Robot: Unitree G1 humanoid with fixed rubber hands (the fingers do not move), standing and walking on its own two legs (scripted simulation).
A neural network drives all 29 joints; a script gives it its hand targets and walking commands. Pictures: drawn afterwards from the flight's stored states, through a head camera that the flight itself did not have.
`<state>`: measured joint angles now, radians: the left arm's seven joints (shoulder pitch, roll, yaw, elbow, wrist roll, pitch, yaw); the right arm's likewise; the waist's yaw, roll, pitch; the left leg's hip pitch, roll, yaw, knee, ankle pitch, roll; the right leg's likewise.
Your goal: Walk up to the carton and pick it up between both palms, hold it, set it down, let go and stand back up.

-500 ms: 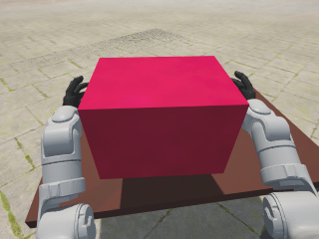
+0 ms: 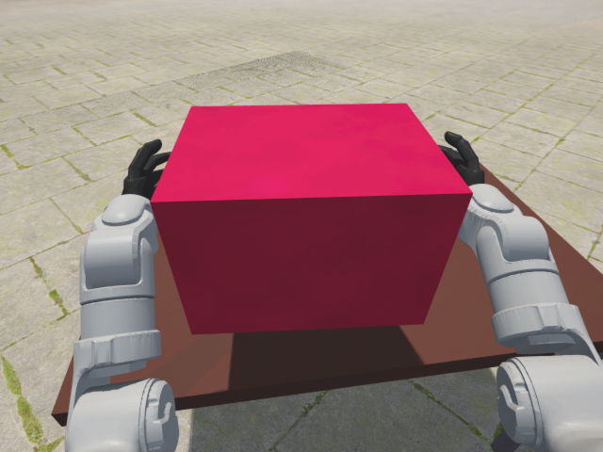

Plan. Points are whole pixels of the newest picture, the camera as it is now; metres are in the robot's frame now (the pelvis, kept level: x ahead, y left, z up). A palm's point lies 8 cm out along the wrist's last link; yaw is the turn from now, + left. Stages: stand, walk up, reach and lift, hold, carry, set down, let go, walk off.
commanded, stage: hold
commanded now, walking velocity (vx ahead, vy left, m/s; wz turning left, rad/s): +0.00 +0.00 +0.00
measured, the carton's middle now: (304, 212) +0.39 +0.01 +0.18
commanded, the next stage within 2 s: none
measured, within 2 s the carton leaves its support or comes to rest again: neither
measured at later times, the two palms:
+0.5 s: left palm (144, 201) +0.36 +0.20 +0.22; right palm (465, 188) +0.37 -0.20 +0.23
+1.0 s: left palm (141, 202) +0.36 +0.21 +0.22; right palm (461, 193) +0.37 -0.19 +0.22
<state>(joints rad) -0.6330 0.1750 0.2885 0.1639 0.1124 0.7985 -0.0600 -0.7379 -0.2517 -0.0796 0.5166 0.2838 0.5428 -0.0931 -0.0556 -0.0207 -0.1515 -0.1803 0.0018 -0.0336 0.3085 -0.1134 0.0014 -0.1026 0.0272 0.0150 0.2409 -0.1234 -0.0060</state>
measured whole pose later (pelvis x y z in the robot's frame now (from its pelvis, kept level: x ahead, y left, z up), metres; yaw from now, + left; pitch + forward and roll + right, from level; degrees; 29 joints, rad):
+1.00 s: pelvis +0.01 +0.00 +0.00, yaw +0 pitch -1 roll -1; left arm -0.62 0.17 0.30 0.15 0.11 0.80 -0.07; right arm -0.71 -0.24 -0.07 0.48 0.29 0.55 -0.11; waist -0.06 -0.02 -0.15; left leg -0.16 0.00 -0.04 0.30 -0.12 0.00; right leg -0.08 0.03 0.01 0.24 -0.13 -0.01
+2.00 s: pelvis +0.01 +0.00 +0.00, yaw +0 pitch -2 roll -1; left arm -0.61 0.17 0.30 0.13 0.12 0.81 -0.07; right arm -0.71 -0.24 -0.07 0.47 0.30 0.55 -0.12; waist -0.06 -0.03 -0.14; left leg -0.15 0.00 -0.04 0.31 -0.13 0.00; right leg -0.07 0.03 0.01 0.24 -0.14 -0.01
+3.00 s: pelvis +0.01 +0.00 +0.00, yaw +0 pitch -2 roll -1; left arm -0.61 0.17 0.30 0.13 0.12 0.81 -0.07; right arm -0.70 -0.24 -0.06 0.47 0.30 0.55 -0.12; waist -0.06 -0.03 -0.14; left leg -0.15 0.00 -0.04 0.31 -0.13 0.00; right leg -0.07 0.03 0.01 0.24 -0.14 -0.01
